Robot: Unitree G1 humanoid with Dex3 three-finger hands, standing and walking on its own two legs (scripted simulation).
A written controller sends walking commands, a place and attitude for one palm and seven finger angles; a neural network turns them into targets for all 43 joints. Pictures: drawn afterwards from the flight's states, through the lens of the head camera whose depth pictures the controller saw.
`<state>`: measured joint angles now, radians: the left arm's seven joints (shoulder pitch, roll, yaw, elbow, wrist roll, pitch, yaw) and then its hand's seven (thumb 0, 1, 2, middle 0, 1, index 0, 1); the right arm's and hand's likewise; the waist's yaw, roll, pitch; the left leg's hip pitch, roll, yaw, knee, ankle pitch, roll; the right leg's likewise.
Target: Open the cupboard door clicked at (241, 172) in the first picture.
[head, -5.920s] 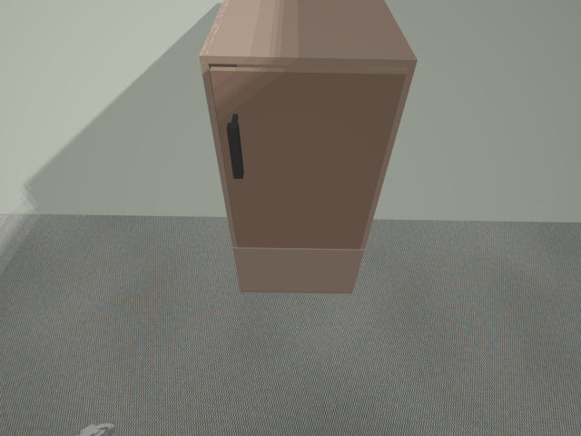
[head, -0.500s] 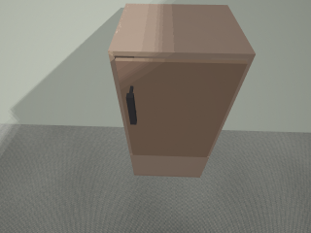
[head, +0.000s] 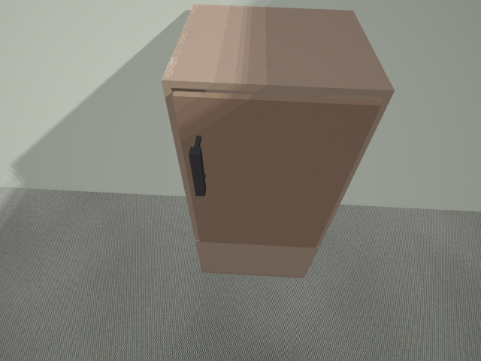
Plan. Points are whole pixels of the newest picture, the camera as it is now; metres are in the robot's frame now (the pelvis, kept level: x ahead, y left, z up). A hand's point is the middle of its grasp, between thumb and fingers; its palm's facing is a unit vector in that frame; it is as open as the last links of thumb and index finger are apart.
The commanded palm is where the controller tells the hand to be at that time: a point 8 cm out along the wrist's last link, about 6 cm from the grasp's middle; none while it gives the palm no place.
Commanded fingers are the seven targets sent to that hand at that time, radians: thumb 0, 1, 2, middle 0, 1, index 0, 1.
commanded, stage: come to a stop and stand still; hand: left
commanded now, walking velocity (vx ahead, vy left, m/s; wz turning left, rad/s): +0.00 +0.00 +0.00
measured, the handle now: (199, 166) +0.52 +0.13 -0.03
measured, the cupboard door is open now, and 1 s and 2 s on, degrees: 0 0 0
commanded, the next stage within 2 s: look again from close up in 0.38 s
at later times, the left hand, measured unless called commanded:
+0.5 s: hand out of the picture +0.03 +0.17 -0.17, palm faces +0.01 -0.98 -0.22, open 7.4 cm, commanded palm none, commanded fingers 0.00 0.90 0.90 -0.20 -0.30 -0.20 -0.30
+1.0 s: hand out of the picture +0.01 +0.16 -0.17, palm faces +0.02 -0.98 -0.21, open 7.4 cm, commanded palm none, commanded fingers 0.00 0.90 0.90 -0.20 -0.30 -0.20 -0.30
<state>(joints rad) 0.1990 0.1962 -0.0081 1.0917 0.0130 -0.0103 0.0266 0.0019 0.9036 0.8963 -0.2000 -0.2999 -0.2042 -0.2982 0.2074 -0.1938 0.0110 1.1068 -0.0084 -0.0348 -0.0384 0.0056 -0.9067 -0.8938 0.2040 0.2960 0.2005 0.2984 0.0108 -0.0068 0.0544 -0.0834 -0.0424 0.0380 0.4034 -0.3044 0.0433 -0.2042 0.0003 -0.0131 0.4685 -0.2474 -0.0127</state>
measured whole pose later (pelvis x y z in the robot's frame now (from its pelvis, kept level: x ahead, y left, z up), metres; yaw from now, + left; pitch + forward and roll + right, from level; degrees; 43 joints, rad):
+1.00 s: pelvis -0.01 -0.03 +0.00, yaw +1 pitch -1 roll +0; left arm 0.22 0.20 -0.01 1.10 0.01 -0.02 0.02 0.00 0.90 0.90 -0.20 -0.30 -0.20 -0.30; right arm 0.23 -0.18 0.01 1.14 -0.01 -0.03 -0.03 0.01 -0.91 -0.89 0.20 0.30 0.20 0.30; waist 0.01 -0.02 0.04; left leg -0.09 -0.01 0.01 0.39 -0.28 0.00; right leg -0.20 0.03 -0.04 0.42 -0.21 -0.05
